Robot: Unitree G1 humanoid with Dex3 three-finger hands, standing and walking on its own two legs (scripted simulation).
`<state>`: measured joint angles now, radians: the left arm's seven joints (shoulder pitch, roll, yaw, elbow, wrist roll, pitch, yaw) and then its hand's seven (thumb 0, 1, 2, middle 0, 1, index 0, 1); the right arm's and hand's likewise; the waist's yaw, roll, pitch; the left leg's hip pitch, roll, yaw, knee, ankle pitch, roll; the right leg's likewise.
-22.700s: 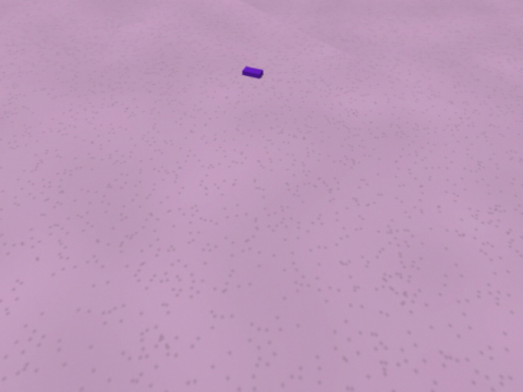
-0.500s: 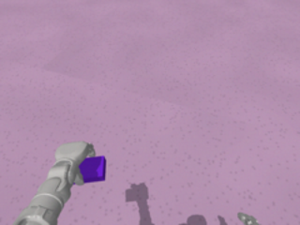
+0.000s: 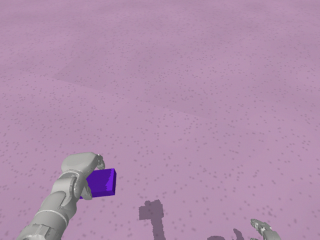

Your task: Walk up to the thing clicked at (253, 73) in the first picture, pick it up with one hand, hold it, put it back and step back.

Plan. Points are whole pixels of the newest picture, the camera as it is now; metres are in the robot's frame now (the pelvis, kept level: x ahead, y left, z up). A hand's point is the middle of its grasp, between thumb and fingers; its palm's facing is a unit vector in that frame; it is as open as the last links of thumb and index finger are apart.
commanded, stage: hold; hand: left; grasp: from above
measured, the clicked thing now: (91, 184) +0.31 +0.22 -0.09
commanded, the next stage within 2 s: crouch in 0.86 s
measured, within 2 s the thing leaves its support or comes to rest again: neither
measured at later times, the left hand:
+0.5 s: hand (82, 182) +0.29 +0.22 -0.03, palm faces -0.45 -0.05 -0.89, open 9.4 cm
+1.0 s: hand (82, 180) +0.30 +0.23 -0.04, palm faces -0.44 -0.05 -0.90, open 9.5 cm
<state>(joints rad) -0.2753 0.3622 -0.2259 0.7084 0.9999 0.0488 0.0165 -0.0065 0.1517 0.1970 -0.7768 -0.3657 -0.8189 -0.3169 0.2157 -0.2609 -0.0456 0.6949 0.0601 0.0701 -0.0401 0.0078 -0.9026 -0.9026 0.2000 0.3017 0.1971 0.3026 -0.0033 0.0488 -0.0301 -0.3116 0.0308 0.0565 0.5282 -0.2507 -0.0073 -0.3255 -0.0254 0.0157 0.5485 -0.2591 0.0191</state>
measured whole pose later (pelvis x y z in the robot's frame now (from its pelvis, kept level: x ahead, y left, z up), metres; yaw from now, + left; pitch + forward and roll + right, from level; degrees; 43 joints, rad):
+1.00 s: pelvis +0.00 +0.00 +0.01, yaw +0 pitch +1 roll +0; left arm -0.25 0.37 -0.22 0.66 1.00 0.04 -0.01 -0.01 0.14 0.21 -0.77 -0.39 -0.81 -0.35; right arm 0.21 -0.25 -0.04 0.69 0.07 0.07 -0.05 0.01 -0.90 -0.90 0.20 0.30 0.20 0.30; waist 0.01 0.05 0.00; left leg -0.25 0.02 0.06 0.47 -0.23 0.00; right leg -0.27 -0.03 0.02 0.48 -0.23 0.02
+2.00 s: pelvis -0.06 +0.01 -0.27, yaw -1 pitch +37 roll -4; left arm -0.90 0.52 -0.01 1.35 1.19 -0.05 0.36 -0.02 0.11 0.29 -0.79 -0.33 -0.82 -0.31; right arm 0.23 -0.22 -0.02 0.75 -0.07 -0.04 0.01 0.00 -0.90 -0.90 0.20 0.30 0.20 0.30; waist -0.21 0.05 -0.19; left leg -1.87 0.04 -0.03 1.85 -0.63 0.02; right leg -1.83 -0.02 -0.01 1.81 -0.62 0.04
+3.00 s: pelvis -0.08 +0.01 -0.43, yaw -6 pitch +35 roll -8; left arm -1.17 0.82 0.08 1.55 1.27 -0.11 0.35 -0.02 0.14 0.24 -0.76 -0.38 -0.79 -0.36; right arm 0.21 -0.27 0.12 0.72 -0.15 -0.05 0.13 0.00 -0.90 -0.90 0.20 0.30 0.20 0.30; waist -0.34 -0.01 0.00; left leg -2.32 0.04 -0.14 2.38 -0.68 0.00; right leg -2.25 0.01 -0.07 2.29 -0.66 0.04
